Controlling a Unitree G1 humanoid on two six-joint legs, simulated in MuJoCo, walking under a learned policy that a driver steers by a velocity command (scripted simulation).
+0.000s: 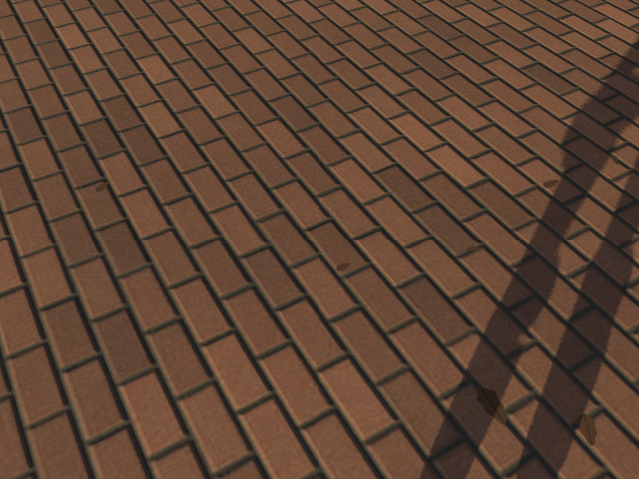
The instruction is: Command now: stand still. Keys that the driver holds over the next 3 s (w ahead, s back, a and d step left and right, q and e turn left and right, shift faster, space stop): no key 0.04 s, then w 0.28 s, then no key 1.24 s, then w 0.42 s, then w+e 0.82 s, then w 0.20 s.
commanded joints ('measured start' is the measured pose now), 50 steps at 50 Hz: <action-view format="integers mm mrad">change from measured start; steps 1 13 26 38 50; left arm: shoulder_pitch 54 -35 225 370 160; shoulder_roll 85 64 42 -15 -3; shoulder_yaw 12 30 11 -10 -6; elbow -2 -115 -29 31 15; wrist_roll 0 23 12 -29 12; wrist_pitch -5 -57 -94 -49 -11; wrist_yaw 4 -37 3 16 13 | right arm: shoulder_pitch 63 152 19 139 -3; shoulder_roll -82 -161 -32 -90 -18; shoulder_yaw -13 -80 -58 -52 -37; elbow -3 -8 -71 -18 -26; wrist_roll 0 -15 -6 -7 7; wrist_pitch -5 -20 -25 -38 4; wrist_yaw -4 8 35 -1 5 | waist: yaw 2 -29 -33 -49 -15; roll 2 129 -94 146 -57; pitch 45 159 24 -186 125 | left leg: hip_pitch -110 -82 -407 215 -113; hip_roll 111 304 55 377 123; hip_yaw -90 -375 99 -207 -20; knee -81 -224 549 114 -77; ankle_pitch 101 -426 -26 1002 20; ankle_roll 30 214 -5 275 23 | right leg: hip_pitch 44 -276 193 -61 -84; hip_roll -97 -32 -200 -27 -112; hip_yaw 97 -48 48 -36 89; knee -53 284 -88 380 -82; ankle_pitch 64 -261 874 -193 -160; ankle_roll -29 -63 -123 -28 -31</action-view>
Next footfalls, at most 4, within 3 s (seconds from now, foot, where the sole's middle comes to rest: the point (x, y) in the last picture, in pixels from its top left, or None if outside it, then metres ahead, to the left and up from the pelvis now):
0.72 left None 0.28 0.04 -0.78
0.94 right None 0.20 -0.15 -0.78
1.94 left None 0.44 0.07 -0.78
2.48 right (382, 389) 0.74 -0.11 -0.78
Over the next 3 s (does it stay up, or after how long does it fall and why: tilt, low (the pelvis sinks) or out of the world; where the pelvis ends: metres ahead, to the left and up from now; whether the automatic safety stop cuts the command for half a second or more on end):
stays up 0.89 -0.10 -0.02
